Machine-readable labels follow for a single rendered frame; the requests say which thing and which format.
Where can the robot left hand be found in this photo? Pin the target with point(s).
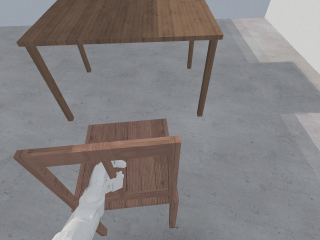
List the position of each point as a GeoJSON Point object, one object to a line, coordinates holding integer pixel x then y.
{"type": "Point", "coordinates": [100, 177]}

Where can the table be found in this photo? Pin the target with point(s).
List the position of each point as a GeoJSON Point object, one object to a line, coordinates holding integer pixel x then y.
{"type": "Point", "coordinates": [86, 22]}

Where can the chair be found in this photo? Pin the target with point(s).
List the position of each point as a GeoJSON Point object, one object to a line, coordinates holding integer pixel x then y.
{"type": "Point", "coordinates": [152, 164]}

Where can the robot left forearm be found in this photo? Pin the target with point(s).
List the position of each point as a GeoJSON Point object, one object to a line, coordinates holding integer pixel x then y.
{"type": "Point", "coordinates": [84, 221]}

